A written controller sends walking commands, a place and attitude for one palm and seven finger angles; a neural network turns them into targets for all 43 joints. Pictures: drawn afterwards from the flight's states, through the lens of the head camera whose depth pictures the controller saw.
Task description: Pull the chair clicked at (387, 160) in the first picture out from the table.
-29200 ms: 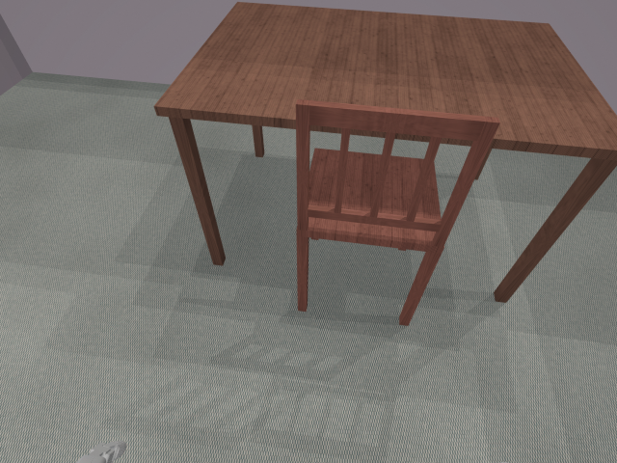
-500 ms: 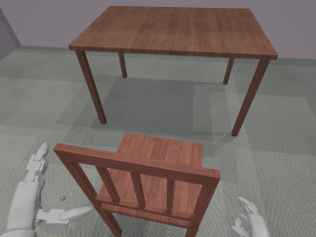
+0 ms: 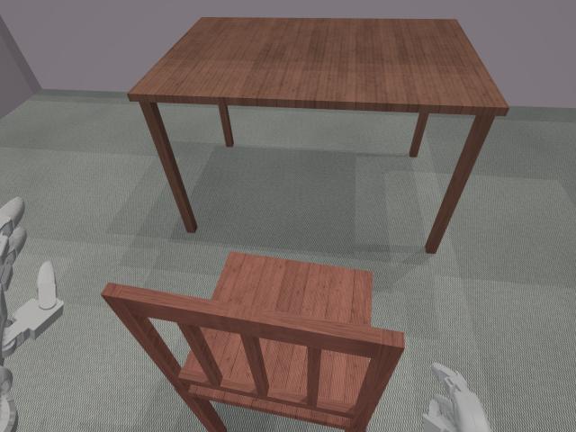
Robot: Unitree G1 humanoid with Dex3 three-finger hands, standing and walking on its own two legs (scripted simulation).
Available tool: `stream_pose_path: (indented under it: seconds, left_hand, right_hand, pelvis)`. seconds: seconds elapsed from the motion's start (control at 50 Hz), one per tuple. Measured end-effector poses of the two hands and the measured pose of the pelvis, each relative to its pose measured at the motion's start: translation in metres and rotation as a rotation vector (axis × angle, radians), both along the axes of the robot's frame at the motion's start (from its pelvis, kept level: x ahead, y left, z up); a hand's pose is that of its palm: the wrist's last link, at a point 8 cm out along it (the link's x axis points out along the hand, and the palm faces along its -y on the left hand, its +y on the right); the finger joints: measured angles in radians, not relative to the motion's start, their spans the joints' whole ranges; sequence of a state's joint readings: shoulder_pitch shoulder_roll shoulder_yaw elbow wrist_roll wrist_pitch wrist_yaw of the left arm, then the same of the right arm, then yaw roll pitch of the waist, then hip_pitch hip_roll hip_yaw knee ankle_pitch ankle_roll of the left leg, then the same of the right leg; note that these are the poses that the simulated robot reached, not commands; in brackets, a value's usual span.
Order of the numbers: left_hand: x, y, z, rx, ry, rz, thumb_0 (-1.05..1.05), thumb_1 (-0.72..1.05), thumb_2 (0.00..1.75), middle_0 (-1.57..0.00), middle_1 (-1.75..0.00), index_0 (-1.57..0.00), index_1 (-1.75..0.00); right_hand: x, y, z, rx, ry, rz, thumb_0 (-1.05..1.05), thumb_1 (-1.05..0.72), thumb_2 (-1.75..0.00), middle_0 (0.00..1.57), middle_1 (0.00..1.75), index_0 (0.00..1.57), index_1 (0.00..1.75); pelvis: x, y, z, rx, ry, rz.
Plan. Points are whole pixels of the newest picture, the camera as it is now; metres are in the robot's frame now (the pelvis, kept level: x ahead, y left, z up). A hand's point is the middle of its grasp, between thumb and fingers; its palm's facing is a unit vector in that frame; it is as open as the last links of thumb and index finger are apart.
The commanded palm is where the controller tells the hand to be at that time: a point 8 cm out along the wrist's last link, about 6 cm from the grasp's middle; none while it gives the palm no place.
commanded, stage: draw the hand back to the body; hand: left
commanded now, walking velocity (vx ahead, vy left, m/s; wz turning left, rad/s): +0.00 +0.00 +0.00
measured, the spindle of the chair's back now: (256, 364) +0.25 +0.10 -0.10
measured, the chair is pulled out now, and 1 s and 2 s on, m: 0.67 0.67 0.67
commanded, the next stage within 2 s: step back with the hand held close in 0.26 s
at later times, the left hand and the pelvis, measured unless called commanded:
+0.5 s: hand (58, 309) +0.18 +0.26 +0.17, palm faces +0.46 -0.77 -0.45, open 7.4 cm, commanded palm +0.13 +0.29 +0.18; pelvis -0.02 -0.01 +0.00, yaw -1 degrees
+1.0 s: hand (19, 394) +0.11 +0.26 +0.15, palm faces +0.42 -0.77 -0.49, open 7.4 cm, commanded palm +0.06 +0.30 +0.18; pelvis -0.09 +0.00 -0.01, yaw -1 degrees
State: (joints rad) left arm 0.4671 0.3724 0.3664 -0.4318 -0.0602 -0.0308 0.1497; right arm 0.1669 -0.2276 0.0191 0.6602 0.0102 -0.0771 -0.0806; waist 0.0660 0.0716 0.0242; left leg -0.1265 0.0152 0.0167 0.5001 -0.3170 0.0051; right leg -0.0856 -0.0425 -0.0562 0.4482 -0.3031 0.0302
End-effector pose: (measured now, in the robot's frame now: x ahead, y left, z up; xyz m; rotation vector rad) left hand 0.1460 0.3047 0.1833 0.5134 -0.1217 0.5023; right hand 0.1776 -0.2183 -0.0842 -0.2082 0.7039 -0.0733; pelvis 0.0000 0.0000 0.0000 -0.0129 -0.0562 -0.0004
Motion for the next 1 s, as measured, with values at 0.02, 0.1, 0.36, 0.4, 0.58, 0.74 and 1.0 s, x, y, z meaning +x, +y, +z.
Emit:
stream_pose_path:
  seconds: [0.02,0.1,0.36,0.4,0.58,0.74,1.0]
  left_hand:
    - [0.001,0.0,-0.003,-0.011,0.01,0.001,0.01,0.79,0.85,-0.19,-0.28,-0.19,-0.28]
    - [0.002,-0.004,-0.019,-0.059,0.067,-0.01,0.01,0.84,0.88,-0.2,-0.29,-0.2,-0.3]
    - [-0.01,-0.009,0.002,-0.003,0.004,-0.012,0.02,0.88,0.9,-0.21,-0.3,-0.21,-0.31]
    - [-0.011,-0.009,-0.001,-0.015,0.01,-0.006,0.01,0.89,0.9,-0.21,-0.3,-0.21,-0.31]
    - [-0.004,-0.019,-0.002,0.032,0.066,-0.086,0.02,0.89,0.9,-0.21,-0.3,-0.21,-0.31]
    - [-0.026,-0.023,-0.004,0.09,0.139,-0.135,0.02,0.89,0.9,-0.21,-0.3,-0.21,-0.31]
    - [-0.08,-0.008,-0.013,0.042,0.039,-0.073,0.01,0.89,0.9,-0.21,-0.3,-0.21,-0.31]
  right_hand:
    - [-0.001,-0.001,0.0,0.0,0.006,-0.004,0.01,-0.9,-0.9,0.21,0.3,0.21,0.3]
    - [-0.005,-0.005,0.0,-0.007,0.022,-0.015,0.01,-0.9,-0.9,0.21,0.3,0.2,0.3]
    - [-0.011,-0.003,-0.002,0.014,0.007,-0.008,0.01,-0.9,-0.9,0.2,0.3,0.2,0.3]
    - [-0.012,-0.002,-0.002,0.019,0.007,-0.004,0.01,-0.9,-0.9,0.2,0.3,0.2,0.3]
    - [-0.029,-0.01,-0.003,0.021,0.034,-0.058,0.01,-0.9,-0.9,0.21,0.3,0.21,0.3]
    - [-0.058,-0.022,-0.007,0.009,0.07,-0.136,0.01,-0.9,-0.9,0.2,0.3,0.2,0.3]
    - [-0.1,-0.023,-0.003,-0.043,0.029,-0.112,0.01,-0.9,-0.9,0.2,0.3,0.2,0.3]
  pelvis:
    - [0.0,0.0,0.0,0.0,0.0,-0.001]
    - [-0.001,0.0,0.001,0.001,0.001,-0.005]
    - [-0.008,-0.004,0.002,0.001,-0.019,-0.001]
    - [-0.01,-0.005,0.002,0.002,-0.019,0.0]
    - [-0.027,-0.003,0.004,0.006,0.033,-0.028]
    - [-0.044,-0.002,0.001,0.018,0.051,-0.031]
    - [-0.087,0.002,-0.006,-0.005,0.043,-0.015]
